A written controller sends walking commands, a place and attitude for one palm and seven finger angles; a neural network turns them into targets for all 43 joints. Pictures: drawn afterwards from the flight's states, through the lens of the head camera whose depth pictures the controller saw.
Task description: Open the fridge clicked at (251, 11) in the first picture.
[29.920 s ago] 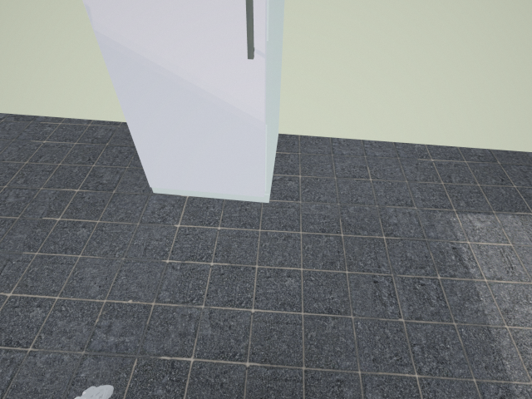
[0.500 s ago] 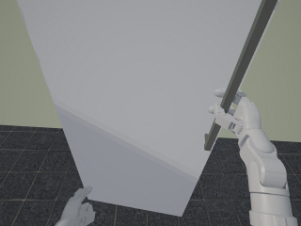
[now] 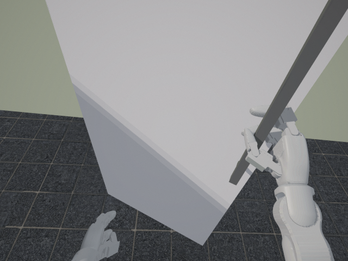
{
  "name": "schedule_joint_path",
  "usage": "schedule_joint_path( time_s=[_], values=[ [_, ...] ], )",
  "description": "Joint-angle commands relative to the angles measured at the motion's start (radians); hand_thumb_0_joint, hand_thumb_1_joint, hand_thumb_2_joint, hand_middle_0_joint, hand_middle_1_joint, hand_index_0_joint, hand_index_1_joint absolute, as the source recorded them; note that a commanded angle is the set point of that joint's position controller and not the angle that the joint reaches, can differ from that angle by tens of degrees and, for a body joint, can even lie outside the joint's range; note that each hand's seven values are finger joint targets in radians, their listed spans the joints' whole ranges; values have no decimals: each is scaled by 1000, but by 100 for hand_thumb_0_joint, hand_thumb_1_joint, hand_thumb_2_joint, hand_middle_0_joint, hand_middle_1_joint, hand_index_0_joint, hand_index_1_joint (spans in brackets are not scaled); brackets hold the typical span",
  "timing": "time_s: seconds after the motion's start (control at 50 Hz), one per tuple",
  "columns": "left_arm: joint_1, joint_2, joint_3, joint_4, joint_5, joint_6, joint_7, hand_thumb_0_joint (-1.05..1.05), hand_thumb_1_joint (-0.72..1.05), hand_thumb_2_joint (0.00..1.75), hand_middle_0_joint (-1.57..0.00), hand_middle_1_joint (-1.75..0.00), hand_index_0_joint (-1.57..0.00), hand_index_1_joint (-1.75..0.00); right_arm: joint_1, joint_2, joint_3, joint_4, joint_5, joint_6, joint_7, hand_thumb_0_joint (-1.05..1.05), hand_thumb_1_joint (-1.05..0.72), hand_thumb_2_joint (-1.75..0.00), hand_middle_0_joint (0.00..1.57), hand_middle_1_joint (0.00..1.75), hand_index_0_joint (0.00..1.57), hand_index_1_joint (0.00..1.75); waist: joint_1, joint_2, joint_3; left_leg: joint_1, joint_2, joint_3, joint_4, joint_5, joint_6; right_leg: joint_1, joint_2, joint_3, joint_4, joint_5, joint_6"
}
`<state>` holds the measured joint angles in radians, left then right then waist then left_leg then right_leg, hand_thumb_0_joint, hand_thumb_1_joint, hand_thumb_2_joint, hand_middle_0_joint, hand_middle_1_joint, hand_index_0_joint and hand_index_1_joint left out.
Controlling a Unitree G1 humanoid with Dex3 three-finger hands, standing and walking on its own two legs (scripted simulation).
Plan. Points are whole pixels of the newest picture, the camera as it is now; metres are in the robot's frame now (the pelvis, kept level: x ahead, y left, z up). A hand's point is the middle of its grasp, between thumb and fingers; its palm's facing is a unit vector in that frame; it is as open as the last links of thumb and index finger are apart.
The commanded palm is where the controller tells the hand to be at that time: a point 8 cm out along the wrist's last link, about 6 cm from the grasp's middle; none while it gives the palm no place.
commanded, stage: walk backward, drawing the door open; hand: right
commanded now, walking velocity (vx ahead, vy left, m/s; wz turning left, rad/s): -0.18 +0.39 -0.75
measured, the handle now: (272, 110) +0.33 -0.12 +0.25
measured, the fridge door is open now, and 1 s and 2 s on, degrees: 24 54 81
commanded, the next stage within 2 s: stop walking and hold the door back in 1.54 s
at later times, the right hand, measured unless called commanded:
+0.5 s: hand (207, 206) +0.17 -0.01 +0.19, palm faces +0.23 +0.95 -0.20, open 7.0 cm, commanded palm +0.13 -0.05 +0.20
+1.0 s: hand out of the picture +0.09 +0.11 +0.18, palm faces +0.63 +0.76 -0.17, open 6.8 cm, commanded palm +0.04 +0.09 +0.19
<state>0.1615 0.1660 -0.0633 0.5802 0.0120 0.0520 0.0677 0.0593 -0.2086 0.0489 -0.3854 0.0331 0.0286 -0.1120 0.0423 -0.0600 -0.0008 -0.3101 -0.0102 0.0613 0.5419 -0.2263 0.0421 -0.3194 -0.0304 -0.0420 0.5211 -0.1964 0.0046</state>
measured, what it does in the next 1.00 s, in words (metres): steps to the left, turning right: right foot, then left foot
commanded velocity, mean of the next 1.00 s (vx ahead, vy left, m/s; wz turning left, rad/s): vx -0.17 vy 0.40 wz -0.74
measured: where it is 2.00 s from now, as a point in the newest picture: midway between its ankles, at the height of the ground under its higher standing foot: outside the picture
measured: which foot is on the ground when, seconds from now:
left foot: down 0.00-0.56, up 0.58-0.70, down 0.72-0.94, up 0.96-1.00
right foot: down 0.00-0.30, up 0.32-0.54, down 0.56-0.72, up 0.74-0.94, down 0.96-1.00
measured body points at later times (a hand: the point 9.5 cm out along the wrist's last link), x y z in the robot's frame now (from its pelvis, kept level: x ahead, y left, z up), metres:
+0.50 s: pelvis -0.06 +0.14 +0.00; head -0.02 +0.15 +0.44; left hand +0.19 +0.30 -0.09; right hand +0.15 -0.06 +0.20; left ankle +0.03 +0.16 -0.73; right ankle -0.10 +0.01 -0.69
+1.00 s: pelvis -0.05 +0.36 -0.02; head -0.02 +0.33 +0.42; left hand +0.24 +0.39 -0.10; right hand +0.05 +0.07 +0.19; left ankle +0.06 +0.36 -0.71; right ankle -0.12 +0.23 -0.74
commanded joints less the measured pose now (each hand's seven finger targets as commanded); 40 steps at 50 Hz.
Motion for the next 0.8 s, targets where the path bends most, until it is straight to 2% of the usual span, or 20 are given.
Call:
schedule_joint_path(
  time_s=[0.0, 0.06, 0.08, 0.12, 0.14, 0.2, 0.24, 0.28, 0.34, 0.4, 0.48, 0.5, 0.54, 0.56, 0.6, 0.66, 0.68, 0.7, 0.72, 0.78],
  values=[
    [-157, 82, 60, -157, -6, -90, 14, 0, 90, 90, -20, -30, -20, -30, -244, -87, -54, -404, -9, -139, -8, 0, -90, -90, 45, 140, 45, 140, -23, 199, -223, -33, 264, -150, -267, -172, 77, 58, -2, 2, 199, -141, -1],
    [-118, 91, 64, -141, 4, -127, 22, 0, 90, 90, -20, -30, -20, -30, -230, -68, -19, -450, -15, -137, 4, 0, -90, -90, 45, 140, 45, 140, -2, 135, -234, -11, 217, -25, -79, 65, 76, 85, -24, 19, 151, -83, -1],
    [-94, 105, 66, -140, 7, -137, 28, 0, 90, 90, -20, -30, -20, -30, -226, -46, -1, -456, -9, -131, 12, 0, -90, -90, 45, 140, 45, 140, 10, 55, -222, -87, 136, 26, 86, 72, 28, 146, -101, 143, -3, 97, -39],
    [-122, 127, 78, -146, 29, -150, 19, 0, 90, 90, -20, -30, -20, -30, -204, -37, 10, -416, -13, -136, 26, 0, -90, -90, 45, 140, 45, 140, -10, -131, -203, -221, -25, -90, 413, -230, -79, 214, -384, 651, -284, 317, -181],
    [-144, 119, 75, -135, 39, -154, 13, 0, 90, 90, -20, -30, -20, -30, -243, -66, -1, -477, -32, -150, 32, 0, -90, -90, 45, 140, 45, 140, -19, -100, -203, -227, 1, -163, 491, -239, -80, 181, -390, 655, -259, 333, -188],
    [-190, 113, 95, -120, 24, -186, -2, 0, 90, 90, -20, -30, -20, -30, -191, -47, -38, -439, -31, -162, 26, 0, -90, -90, 45, 140, 45, 140, -59, -28, -237, -47, 15, -168, 235, -208, -72, 120, -294, 424, -136, 351, -134],
    [-195, 111, 98, -110, 6, -197, -7, 0, 90, 90, -20, -30, -20, -30, -241, -37, -29, -449, -17, -160, 23, 0, -90, -90, 45, 140, 45, 140, -56, -41, -257, 180, 5, -96, -62, -80, -50, 0, -182, 293, -127, 58, -64],
    [-182, 63, 90, -112, -9, -178, -12, 0, 90, 90, -20, -30, -20, -30, -296, -85, -36, -498, -21, -152, 19, 0, -90, -90, 45, 140, 45, 140, -24, 202, -239, 149, 218, -212, -277, -104, 54, -79, 20, 14, 141, -219, 21],
    [-162, 65, 97, -109, 5, -183, 8, 0, 90, 90, -20, -30, -20, -30, -233, -85, -57, -495, -40, -129, 23, 0, -90, -90, 45, 140, 45, 140, -60, 211, -225, 95, 331, -240, -231, -8, 171, -182, 6, 22, 655, -374, 17],
    [-131, 49, 76, -123, 17, -193, 18, 0, 90, 90, -20, -30, -20, -30, -254, -25, 3, -490, -41, -144, 38, 0, -90, -90, 45, 140, 45, 140, -43, 209, -209, 172, 279, -64, -126, 310, 157, -139, -23, -47, 474, -357, 25],
    [-65, 74, 77, -139, 13, -197, 15, 0, 90, 90, -20, -30, -20, -30, -266, 7, 54, -465, -32, -141, 41, 0, -90, -90, 45, 140, 45, 140, -6, 170, -224, 129, 229, -20, -37, 259, 95, 46, -32, -62, 89, -233, 3],
    [-39, 90, 84, -145, 11, -197, 13, 0, 90, 90, -20, -30, -20, -30, -301, 10, 74, -475, -29, -145, 43, 0, -90, -90, 45, 140, 45, 140, 22, 108, -230, -4, 198, 6, 93, 184, 38, 183, -108, 39, -57, -110, -36],
    [-96, 158, 108, -186, 34, -189, 5, 0, 90, 90, -20, -30, -20, -30, -317, 18, 76, -427, -41, -172, 48, 0, -90, -90, 45, 140, 45, 140, 4, -233, -174, -341, 46, -110, 533, -258, -121, 310, -574, 711, -226, 457, -267],
    [-98, 170, 122, -190, 30, -172, -4, 0, 90, 90, -20, -30, -20, -30, -303, -16, 35, -409, -67, -185, 52, 0, -90, -90, 45, 140, 45, 140, -6, -112, -188, -307, 63, -205, 656, -269, -100, 282, -588, 743, -219, 452, -269],
    [-199, 163, 122, -160, 22, -183, -21, 0, 90, 90, -20, -30, -20, -30, -324, -21, 13, -466, -50, -200, 71, 0, -90, -90, 45, 140, 45, 140, -35, -112, -105, -234, 91, -246, 551, -245, -79, 91, -450, 463, -117, 365, -193],
    [-189, 143, 121, -143, -16, -200, -37, 0, 90, 90, -20, -30, -20, -30, -269, 31, 24, -419, -30, -166, 50, 0, -90, -90, 45, 140, 45, 140, -56, -57, -163, 229, 19, -50, 40, -69, -74, -104, -214, 173, -44, -94, -49],
    [-166, 113, 118, -134, -31, -196, -40, 0, 90, 90, -20, -30, -20, -30, -297, 22, 33, -432, -32, -166, 48, 0, -90, -90, 45, 140, 45, 140, -46, 87, -203, 230, 57, -25, -128, -24, -47, -73, -86, 85, 97, -231, -14],
    [-174, 68, 108, -141, -34, -192, -39, 0, 90, 90, -20, -30, -20, -30, -319, -45, -10, -469, -34, -165, 38, 0, -90, -90, 45, 140, 45, 140, -46, 349, -232, 216, 224, -184, -239, -58, 40, -133, 30, -31, 368, -355, 34],
    [-185, 50, 102, -134, -22, -197, -28, 0, 90, 90, -20, -30, -20, -30, -330, -107, -83, -497, -34, -161, 22, 0, -90, -90, 45, 140, 45, 140, -65, 396, -225, 124, 346, -276, -244, 26, 132, -170, 32, -12, 608, -442, 32],
    [-187, 63, 106, -130, -6, -193, -14, 0, 90, 90, -20, -30, -20, -30, -295, -52, -28, -522, -30, -162, 43, 0, -90, -90, 45, 140, 45, 140, -51, 224, -182, 168, 340, -177, -128, 234, 182, -180, -35, -9, 702, -446, 23]
  ],
)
